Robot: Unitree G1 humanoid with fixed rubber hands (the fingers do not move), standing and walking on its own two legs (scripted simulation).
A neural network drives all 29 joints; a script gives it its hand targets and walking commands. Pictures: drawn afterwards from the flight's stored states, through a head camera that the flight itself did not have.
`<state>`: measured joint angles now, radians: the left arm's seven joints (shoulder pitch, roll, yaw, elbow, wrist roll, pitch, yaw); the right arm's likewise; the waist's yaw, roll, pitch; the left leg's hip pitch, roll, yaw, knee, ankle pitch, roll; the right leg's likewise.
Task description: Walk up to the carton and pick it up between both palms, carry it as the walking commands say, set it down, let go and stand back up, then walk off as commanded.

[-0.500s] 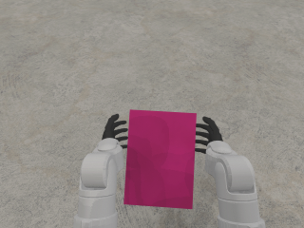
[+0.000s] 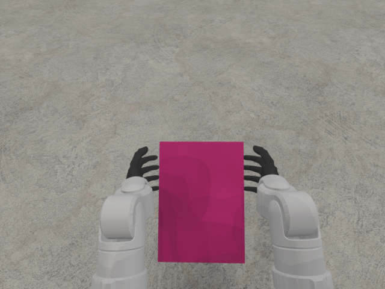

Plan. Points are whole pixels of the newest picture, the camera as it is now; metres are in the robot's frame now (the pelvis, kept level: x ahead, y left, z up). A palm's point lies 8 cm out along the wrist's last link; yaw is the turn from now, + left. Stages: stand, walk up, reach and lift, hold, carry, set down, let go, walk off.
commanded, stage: carry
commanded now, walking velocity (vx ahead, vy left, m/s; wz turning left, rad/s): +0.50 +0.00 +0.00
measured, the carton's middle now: (200, 192) +0.34 +0.01 -0.04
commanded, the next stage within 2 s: none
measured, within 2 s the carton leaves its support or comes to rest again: neither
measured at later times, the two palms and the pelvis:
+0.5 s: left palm (148, 71) +0.63 +0.14 +0.10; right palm (236, 69) +0.65 -0.10 +0.09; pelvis +0.34 +0.01 +0.01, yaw +3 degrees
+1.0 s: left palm (152, 15) +0.99 +0.16 +0.10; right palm (219, 15) +1.00 -0.08 +0.09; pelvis +0.70 +0.03 +0.01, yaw +4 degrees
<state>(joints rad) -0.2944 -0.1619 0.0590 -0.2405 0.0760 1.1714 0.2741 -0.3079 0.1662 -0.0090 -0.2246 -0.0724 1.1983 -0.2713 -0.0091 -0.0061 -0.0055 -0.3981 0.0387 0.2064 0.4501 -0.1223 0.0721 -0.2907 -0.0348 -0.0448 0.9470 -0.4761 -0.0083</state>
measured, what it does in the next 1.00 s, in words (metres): walks ahead: right foot, then left foot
